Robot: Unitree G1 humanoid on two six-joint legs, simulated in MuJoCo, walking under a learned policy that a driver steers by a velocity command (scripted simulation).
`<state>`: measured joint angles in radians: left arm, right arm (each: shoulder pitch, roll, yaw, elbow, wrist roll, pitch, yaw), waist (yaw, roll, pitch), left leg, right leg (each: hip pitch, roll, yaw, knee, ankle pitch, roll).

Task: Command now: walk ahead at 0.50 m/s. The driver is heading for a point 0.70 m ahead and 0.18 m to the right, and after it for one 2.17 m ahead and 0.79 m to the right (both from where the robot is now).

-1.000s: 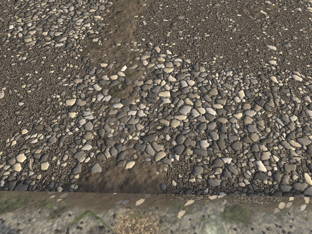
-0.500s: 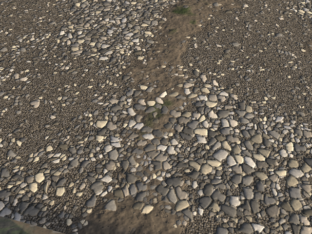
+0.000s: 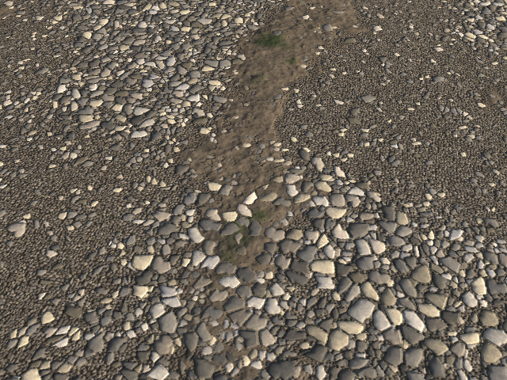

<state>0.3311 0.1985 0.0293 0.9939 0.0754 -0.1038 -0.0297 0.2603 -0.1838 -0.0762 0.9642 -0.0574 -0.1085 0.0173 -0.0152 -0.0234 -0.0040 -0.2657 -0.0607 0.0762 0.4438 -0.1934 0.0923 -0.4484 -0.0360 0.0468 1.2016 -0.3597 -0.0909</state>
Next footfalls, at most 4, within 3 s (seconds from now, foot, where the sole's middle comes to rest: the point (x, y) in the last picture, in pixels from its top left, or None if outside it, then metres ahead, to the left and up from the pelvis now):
0.54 right None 0.45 -0.21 -0.96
0.88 left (264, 336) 0.73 -0.03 -0.96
1.40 right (363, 298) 0.86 -0.36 -0.96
1.94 left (329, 210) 1.25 -0.30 -0.96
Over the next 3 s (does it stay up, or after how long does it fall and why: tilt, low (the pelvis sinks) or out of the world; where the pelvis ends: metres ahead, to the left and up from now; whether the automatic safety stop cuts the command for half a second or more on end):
stays up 1.53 -0.59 -0.19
